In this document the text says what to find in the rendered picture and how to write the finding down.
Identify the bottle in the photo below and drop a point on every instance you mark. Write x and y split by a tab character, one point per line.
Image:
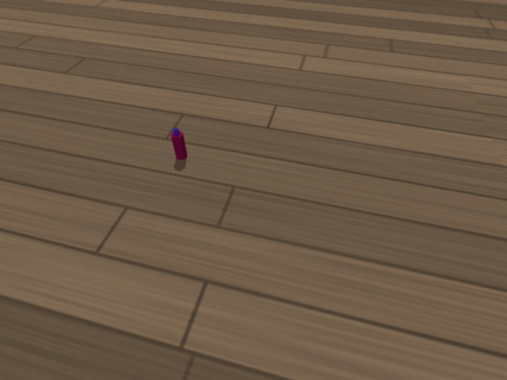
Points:
179	144

